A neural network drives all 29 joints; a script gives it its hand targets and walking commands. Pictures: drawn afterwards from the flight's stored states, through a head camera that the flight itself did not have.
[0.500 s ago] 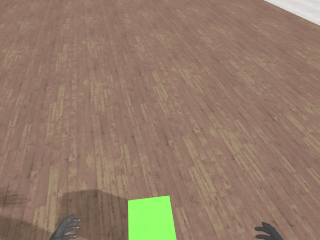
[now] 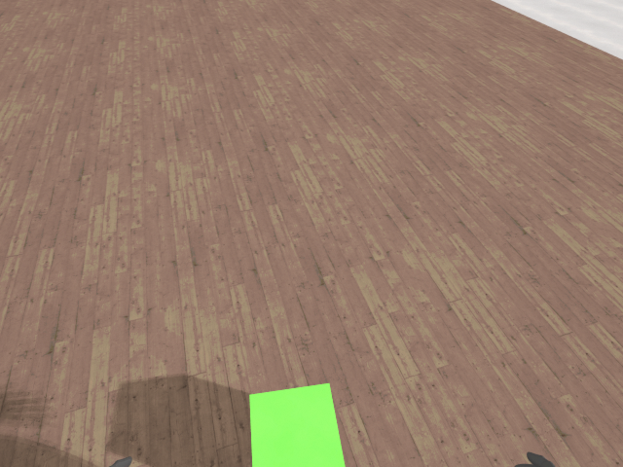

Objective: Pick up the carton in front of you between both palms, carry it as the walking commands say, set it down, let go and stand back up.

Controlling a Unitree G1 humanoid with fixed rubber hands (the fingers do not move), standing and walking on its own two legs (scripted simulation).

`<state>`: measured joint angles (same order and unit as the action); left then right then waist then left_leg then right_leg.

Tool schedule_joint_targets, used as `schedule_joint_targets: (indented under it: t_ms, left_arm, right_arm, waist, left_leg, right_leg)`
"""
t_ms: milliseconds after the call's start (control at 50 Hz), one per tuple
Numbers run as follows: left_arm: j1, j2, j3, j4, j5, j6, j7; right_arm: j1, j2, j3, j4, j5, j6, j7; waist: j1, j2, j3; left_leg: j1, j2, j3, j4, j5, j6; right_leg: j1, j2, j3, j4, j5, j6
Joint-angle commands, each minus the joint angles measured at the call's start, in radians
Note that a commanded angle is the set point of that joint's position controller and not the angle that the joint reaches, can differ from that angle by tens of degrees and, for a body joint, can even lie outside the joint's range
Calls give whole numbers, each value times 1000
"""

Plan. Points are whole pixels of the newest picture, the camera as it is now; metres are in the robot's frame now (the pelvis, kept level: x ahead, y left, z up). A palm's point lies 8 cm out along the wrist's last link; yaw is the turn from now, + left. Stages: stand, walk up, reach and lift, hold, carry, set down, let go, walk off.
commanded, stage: stand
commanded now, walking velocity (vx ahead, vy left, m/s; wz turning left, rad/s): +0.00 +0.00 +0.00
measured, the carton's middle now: (295, 444) +0.34 +0.05 -0.65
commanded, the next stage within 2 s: none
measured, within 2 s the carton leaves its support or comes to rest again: neither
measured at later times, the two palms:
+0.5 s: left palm out of the picture +0.07 +0.30 -0.10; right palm out of the picture +0.08 -0.31 -0.09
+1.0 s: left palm out of the picture +0.06 +0.30 -0.10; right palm out of the picture +0.08 -0.32 -0.09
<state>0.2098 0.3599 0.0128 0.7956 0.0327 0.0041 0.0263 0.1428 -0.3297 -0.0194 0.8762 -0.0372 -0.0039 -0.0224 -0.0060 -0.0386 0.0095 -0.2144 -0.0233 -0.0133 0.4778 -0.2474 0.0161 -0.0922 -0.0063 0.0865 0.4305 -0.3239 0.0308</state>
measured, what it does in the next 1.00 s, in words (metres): stands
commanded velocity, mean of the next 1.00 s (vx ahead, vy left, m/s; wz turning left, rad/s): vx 0.00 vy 0.00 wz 0.00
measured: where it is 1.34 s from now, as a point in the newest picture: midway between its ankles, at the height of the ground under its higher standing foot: outside the picture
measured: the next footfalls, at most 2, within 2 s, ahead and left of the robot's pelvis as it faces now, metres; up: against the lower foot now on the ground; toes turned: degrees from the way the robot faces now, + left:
none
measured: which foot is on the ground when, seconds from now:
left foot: down 0.00-1.00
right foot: down 0.00-1.00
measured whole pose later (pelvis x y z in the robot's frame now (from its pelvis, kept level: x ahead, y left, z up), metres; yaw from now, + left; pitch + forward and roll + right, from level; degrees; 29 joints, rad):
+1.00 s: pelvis -0.02 -0.01 +0.01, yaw +1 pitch -3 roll +0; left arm 0.16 0.39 0.00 0.99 0.02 -0.01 0.02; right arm 0.10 -0.38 -0.01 1.05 -0.02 -0.01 -0.01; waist -0.01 -0.02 0.03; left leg -0.17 -0.01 -0.03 0.39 -0.17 0.00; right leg -0.04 0.00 0.06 0.35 -0.26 0.02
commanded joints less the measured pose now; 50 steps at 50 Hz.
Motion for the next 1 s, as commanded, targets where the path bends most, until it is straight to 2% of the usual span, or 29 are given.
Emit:
schedule_joint_targets:
  t_ms: [0, 420, 980]
  left_arm:
    - [-14, 141, 31, -39, -2, -13, 4]
    - [-38, 173, 25, 71, -6, -18, -3]
    - [-68, 195, 21, 152, -12, -20, -7]
  right_arm:
    - [-34, -173, -37, -37, 2, -12, -4]
    - [-56, -203, -27, 73, 10, -13, 3]
    - [-77, -226, -19, 139, 18, -12, 8]
  waist:
    - [0, 38, -39]
    - [0, 35, -2]
    - [-1, 37, -1]
  left_leg:
    - [97, 107, -92, -70, 269, 8]
    - [108, 115, -110, -126, 184, 6]
    - [119, 123, -119, -141, 214, 9]
  right_leg:
    - [-73, -67, 24, -60, 246, -22]
    - [-66, -84, 36, -123, 183, -35]
    - [-41, -94, 31, -149, 198, -43]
